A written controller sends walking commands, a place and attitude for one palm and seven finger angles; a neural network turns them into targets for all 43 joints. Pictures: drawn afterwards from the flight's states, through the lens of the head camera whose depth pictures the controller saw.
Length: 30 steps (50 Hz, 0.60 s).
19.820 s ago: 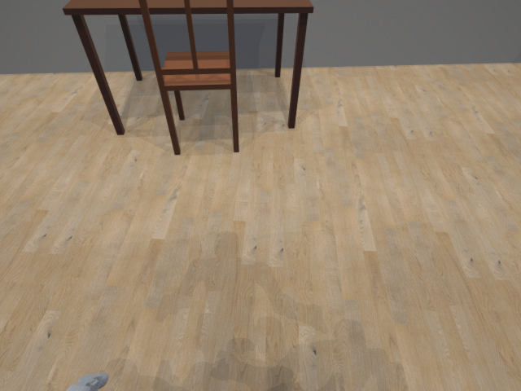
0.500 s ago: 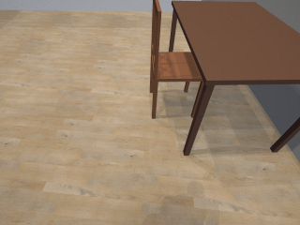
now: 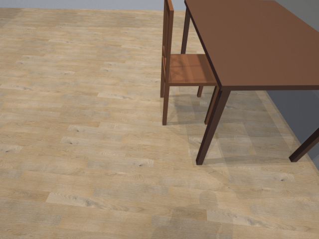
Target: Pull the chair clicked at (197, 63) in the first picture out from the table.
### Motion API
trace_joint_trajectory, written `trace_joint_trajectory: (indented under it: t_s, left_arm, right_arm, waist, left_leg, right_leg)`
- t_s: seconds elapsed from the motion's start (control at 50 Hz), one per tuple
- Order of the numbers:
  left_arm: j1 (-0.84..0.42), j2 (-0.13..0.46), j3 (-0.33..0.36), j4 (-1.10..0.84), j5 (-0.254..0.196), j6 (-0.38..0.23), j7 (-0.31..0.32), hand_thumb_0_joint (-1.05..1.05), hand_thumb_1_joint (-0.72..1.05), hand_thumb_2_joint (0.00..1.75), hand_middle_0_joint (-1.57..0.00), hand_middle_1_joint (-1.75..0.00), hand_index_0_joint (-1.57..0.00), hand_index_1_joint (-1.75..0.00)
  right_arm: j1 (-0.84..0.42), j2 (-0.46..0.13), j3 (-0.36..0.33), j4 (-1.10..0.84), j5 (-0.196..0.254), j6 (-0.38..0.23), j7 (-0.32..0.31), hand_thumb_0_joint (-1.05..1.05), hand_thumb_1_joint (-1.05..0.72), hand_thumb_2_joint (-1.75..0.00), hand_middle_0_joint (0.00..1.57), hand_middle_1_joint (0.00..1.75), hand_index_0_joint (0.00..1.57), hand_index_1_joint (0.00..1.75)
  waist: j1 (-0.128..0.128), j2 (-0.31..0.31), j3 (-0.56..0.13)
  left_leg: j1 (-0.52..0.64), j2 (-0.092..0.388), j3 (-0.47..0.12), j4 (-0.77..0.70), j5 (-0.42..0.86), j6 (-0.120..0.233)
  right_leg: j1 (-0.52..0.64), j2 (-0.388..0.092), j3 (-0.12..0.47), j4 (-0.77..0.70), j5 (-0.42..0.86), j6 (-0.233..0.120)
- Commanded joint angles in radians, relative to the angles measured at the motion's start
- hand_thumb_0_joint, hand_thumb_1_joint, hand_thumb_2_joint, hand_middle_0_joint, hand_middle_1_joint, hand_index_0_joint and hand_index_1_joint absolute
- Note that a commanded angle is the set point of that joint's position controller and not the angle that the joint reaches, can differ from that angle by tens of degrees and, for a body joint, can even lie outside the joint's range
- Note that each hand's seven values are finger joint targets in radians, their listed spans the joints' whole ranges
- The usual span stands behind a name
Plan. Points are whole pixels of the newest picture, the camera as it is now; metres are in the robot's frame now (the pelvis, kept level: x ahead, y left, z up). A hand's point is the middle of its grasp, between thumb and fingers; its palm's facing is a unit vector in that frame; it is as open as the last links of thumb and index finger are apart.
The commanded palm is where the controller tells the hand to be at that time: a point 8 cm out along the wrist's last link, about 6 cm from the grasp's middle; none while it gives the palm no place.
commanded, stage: look again from close up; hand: left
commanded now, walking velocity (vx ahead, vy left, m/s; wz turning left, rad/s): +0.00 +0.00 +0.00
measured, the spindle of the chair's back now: (166, 34) +1.31 +0.03 -0.08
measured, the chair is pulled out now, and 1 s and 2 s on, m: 0.00 0.00 0.00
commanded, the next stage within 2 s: none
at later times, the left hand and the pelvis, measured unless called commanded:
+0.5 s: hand out of the picture -0.01 +0.14 -0.18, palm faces +0.05 -0.99 -0.14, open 7.4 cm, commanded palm none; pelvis +0.01 +0.00 +0.00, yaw +0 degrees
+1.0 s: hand out of the picture -0.02 +0.14 -0.18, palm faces +0.05 -0.99 -0.14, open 7.4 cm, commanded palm none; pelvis +0.01 -0.01 +0.00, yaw +0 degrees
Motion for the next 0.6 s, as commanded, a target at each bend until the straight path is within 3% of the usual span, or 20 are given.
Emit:
trace_joint_trajectory:
  t_s: [0.0,0.18,0.26,0.58]
  left_arm:
    - [0.088,0.071,0.007,-0.017,0.002,-0.009,0.008,0.00,0.90,0.90,-0.20,-0.30,-0.20,-0.30]
    - [0.084,0.073,0.009,-0.016,0.002,-0.011,0.009,0.00,0.90,0.90,-0.20,-0.30,-0.20,-0.30]
    - [0.084,0.073,0.009,-0.015,0.002,-0.008,0.010,0.00,0.90,0.90,-0.20,-0.30,-0.20,-0.30]
    - [0.085,0.073,0.010,-0.013,0.001,-0.010,0.010,0.00,0.90,0.90,-0.20,-0.30,-0.20,-0.30]
  right_arm:
    - [0.078,-0.086,-0.012,-0.020,-0.001,-0.007,-0.005,0.00,-0.90,-0.90,0.20,0.30,0.20,0.30]
    - [0.086,-0.085,-0.011,-0.017,0.000,-0.013,-0.008,0.00,-0.90,-0.90,0.20,0.30,0.20,0.30]
    - [0.085,-0.085,-0.010,-0.015,0.000,-0.011,-0.008,0.00,-0.90,-0.90,0.20,0.30,0.20,0.30]
    - [0.086,-0.084,-0.010,-0.013,0.000,-0.012,-0.009,0.00,-0.90,-0.90,0.20,0.30,0.20,0.30]
  waist:
    - [-0.004,0.008,0.076]
    - [-0.004,0.006,0.050]
    - [-0.002,0.023,0.081]
    - [-0.004,0.010,0.065]
  left_leg:
    - [-0.011,0.098,-0.112,-0.098,0.025,0.005]
    - [0.005,0.101,-0.110,-0.084,0.096,0.008]
    - [-0.010,0.098,-0.113,-0.093,0.060,0.007]
    - [0.011,0.100,-0.107,-0.086,0.087,0.006]
  right_leg:
    - [-0.067,-0.073,0.071,-0.087,0.052,-0.043]
    - [-0.041,-0.074,0.070,-0.077,0.105,-0.043]
    - [-0.054,-0.073,0.068,-0.084,0.070,-0.044]
    - [-0.046,-0.074,0.070,-0.086,0.089,-0.045]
